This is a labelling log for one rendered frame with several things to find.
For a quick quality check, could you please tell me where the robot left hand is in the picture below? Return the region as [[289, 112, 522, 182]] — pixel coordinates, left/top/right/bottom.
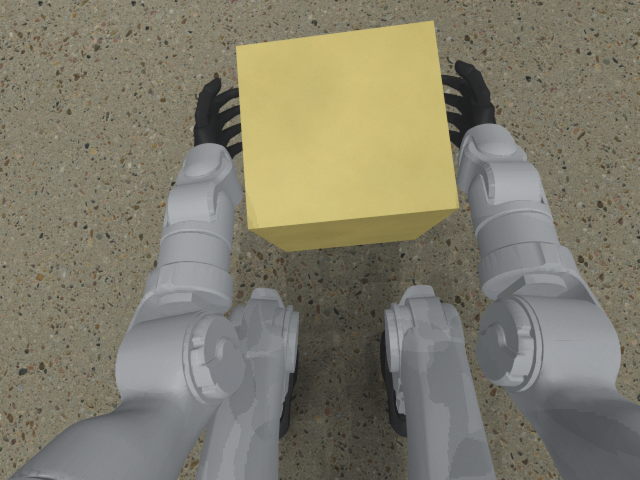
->
[[193, 78, 243, 159]]

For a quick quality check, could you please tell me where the robot right hand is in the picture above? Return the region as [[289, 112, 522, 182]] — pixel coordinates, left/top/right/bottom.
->
[[441, 60, 496, 149]]

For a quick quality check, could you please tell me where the left robot upper arm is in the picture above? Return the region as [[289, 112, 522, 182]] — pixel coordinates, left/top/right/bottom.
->
[[7, 310, 246, 480]]

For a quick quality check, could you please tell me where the robot right foot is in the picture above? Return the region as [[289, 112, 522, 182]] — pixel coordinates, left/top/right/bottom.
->
[[380, 330, 407, 437]]

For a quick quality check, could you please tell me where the carton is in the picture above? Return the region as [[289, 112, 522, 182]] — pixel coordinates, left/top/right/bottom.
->
[[236, 20, 459, 252]]

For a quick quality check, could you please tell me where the left robot thigh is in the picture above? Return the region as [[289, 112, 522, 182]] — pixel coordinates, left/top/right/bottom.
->
[[195, 298, 299, 480]]

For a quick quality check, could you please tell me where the right robot upper arm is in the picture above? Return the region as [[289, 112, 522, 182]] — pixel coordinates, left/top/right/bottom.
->
[[475, 294, 640, 480]]

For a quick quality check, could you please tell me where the robot right forearm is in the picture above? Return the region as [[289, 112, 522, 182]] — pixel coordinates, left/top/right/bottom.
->
[[456, 123, 621, 372]]

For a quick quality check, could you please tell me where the robot left forearm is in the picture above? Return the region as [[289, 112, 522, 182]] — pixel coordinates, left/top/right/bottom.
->
[[115, 143, 243, 390]]

